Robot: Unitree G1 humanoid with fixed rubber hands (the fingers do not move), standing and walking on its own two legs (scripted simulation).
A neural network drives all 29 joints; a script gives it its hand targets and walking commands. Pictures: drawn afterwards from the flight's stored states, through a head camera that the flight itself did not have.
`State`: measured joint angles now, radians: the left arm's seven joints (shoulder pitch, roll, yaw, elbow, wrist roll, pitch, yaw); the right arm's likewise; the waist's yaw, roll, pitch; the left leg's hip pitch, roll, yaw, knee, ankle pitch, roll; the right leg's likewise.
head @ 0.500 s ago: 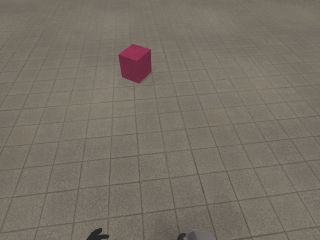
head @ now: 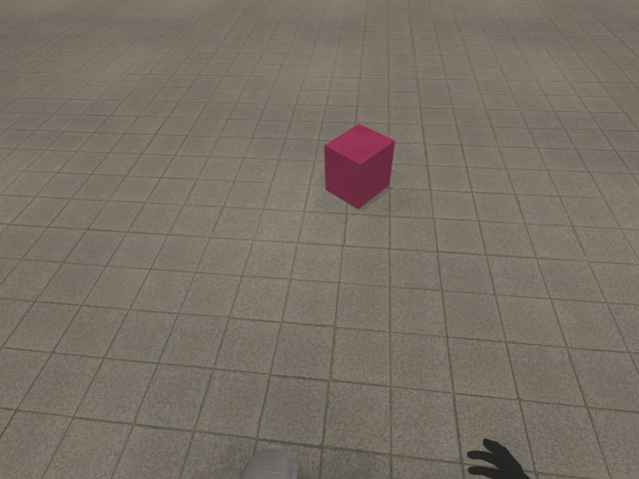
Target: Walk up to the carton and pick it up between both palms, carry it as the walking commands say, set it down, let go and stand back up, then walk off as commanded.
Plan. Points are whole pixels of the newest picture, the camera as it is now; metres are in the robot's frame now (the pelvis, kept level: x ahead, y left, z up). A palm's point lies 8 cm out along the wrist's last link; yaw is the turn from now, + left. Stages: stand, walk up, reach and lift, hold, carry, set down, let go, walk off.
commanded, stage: walk up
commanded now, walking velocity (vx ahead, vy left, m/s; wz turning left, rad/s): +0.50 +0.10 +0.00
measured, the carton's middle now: (358, 166) +1.54 +0.09 -0.64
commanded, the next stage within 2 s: none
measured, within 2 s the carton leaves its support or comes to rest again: neither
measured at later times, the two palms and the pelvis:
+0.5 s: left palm (240, 290) +0.44 +0.25 -0.12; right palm out of the picture +0.13 -0.20 -0.13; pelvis +0.28 +0.02 -0.01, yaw -1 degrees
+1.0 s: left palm (260, 332) +0.36 +0.19 -0.13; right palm (502, 246) +0.60 -0.25 -0.12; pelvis +0.48 -0.03 +0.01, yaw +1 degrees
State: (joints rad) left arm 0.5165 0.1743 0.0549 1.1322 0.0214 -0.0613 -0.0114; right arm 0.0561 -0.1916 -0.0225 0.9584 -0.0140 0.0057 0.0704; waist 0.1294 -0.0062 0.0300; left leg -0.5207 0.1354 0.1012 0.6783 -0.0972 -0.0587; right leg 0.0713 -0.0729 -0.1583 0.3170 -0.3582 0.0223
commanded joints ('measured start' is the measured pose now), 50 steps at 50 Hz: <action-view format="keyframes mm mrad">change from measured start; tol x32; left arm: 1 -33 212 14 -49 -13 -17 12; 23 -429 83 6 -186 1 39 -48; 28 82 379 77 -76 16 -3 7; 50 -31 206 25 -71 2 -12 22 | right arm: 1 65 -88 -19 -14 -7 -64 -25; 4 496 -336 -97 98 -26 -90 -57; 50 -56 -59 -24 -25 -9 -13 -12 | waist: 1 -139 -139 22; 4 -273 282 -372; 18 -121 191 194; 25 -103 117 39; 28 25 -395 -277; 32 -89 -8 -118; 50 -44 -54 104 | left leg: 1 294 -121 107 -243 -123 42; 4 933 401 -618 -346 224 242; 23 327 183 -67 -515 113 105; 30 -87 -24 -124 631 -311 40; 50 2 -4 5 -46 -66 -20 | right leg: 1 -175 -193 69 126 637 -88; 3 -592 5 -3 759 -68 -16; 5 -736 -22 163 996 -131 -7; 23 -447 -17 -17 248 274 18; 27 244 -247 294 106 125 -90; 28 248 -428 712 -98 25 -157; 38 -332 -320 324 -180 110 -121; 50 -234 -311 274 -231 -46 -142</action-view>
